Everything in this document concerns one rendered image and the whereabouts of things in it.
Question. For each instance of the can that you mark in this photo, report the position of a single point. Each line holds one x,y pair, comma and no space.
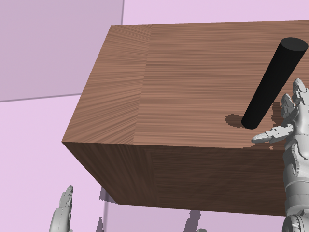
287,56

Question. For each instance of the left robot hand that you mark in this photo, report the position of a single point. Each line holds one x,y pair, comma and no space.
62,215

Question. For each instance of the right robot arm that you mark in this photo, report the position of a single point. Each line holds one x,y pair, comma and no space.
296,184

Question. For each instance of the right robot hand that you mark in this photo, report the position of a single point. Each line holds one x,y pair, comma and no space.
296,118

